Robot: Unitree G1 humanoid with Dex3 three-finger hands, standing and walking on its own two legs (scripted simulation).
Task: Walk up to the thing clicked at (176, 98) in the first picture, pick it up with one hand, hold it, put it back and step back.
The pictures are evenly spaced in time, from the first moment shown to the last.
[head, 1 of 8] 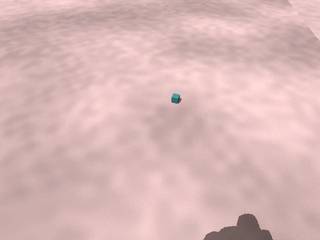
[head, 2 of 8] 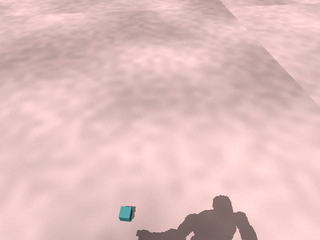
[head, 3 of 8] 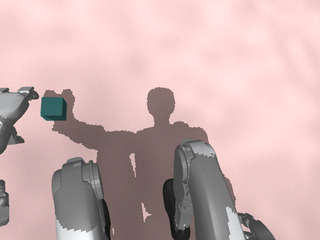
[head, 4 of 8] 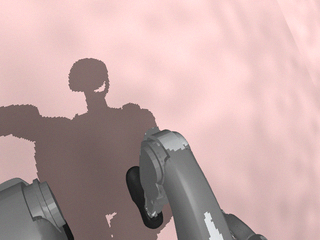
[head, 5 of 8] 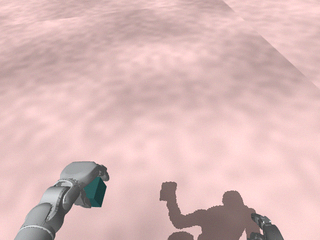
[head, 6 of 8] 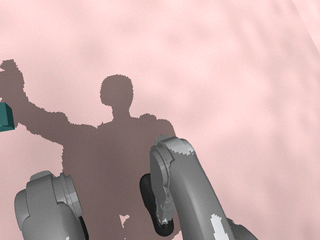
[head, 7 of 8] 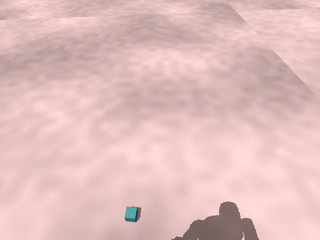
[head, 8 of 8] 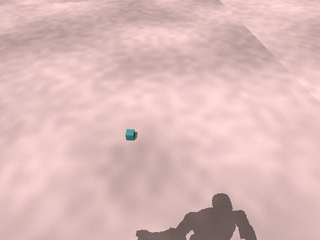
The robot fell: no
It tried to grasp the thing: yes
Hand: left
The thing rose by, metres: 0.67
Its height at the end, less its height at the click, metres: +0.00
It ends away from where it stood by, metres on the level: 0.01
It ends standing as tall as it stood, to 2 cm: yes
